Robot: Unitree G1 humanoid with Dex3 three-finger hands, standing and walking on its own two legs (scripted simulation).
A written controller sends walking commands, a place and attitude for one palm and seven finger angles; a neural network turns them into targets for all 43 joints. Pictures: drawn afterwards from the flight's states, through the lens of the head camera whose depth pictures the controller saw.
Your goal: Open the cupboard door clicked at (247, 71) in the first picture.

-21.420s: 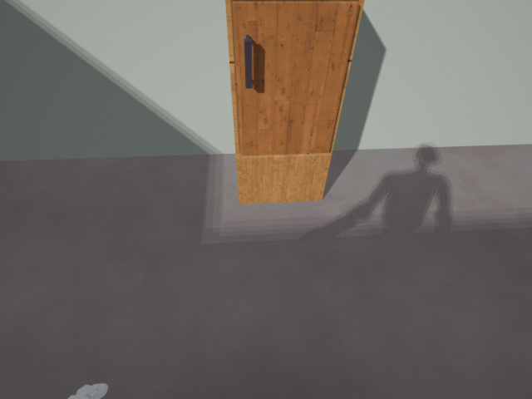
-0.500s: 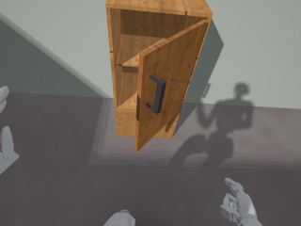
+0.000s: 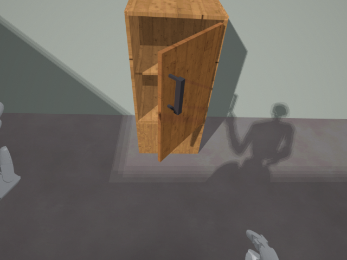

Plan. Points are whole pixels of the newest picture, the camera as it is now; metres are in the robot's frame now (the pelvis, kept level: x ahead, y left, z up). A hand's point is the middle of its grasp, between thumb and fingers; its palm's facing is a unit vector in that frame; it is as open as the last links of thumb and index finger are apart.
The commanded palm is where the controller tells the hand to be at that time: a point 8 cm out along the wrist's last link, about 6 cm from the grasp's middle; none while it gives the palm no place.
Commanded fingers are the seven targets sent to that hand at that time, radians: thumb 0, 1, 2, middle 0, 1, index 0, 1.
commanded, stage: stop stepping back and stand still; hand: left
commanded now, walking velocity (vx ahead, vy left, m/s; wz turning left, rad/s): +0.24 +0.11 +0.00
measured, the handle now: (174, 94) +0.69 +0.04 +0.00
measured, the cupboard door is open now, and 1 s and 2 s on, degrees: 49 49 49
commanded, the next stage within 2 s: let the arm hang, fingers relaxed in 0.44 s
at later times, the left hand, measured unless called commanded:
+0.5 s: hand (11, 196) +0.17 +0.27 +0.17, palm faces +0.45 -0.77 -0.46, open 7.4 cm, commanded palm +0.11 +0.31 +0.18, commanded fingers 0.00 0.90 0.90 -0.20 -0.30 -0.20 -0.30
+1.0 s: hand out of the picture -0.04 +0.20 -0.17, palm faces +0.08 -0.97 -0.24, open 7.1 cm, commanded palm none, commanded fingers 0.00 0.90 0.90 -0.20 -0.30 -0.20 -0.30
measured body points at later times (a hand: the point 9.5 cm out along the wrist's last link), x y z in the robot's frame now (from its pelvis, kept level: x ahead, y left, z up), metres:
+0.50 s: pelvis -0.02 +0.01 +0.00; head -0.03 +0.01 +0.45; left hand +0.14 +0.31 +0.19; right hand +0.13 -0.22 -0.10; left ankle -0.02 +0.13 -0.71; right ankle -0.01 -0.08 -0.74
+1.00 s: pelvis -0.05 -0.01 +0.00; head -0.03 +0.00 +0.45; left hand -0.04 +0.25 -0.15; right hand -0.01 -0.27 -0.15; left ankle +0.00 +0.13 -0.74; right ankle -0.01 -0.10 -0.74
